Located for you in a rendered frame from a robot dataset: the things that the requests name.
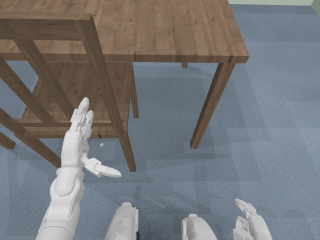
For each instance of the robot right thigh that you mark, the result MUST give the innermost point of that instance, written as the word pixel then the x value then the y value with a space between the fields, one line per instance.
pixel 195 228

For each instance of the robot left thigh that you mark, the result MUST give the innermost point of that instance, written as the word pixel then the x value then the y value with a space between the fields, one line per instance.
pixel 123 224

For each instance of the chair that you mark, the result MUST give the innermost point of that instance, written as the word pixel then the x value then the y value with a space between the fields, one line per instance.
pixel 62 85

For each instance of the left robot hand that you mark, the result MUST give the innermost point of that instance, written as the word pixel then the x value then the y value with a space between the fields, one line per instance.
pixel 75 142

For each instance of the robot thigh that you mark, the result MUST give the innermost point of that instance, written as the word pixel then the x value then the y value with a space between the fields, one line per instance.
pixel 195 228
pixel 123 224

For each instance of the robot left forearm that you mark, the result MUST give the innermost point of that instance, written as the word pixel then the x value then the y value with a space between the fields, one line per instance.
pixel 61 218

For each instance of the right robot hand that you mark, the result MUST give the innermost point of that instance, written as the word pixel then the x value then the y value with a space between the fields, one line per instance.
pixel 255 228

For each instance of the table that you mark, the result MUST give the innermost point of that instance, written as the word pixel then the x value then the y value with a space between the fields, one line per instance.
pixel 164 31

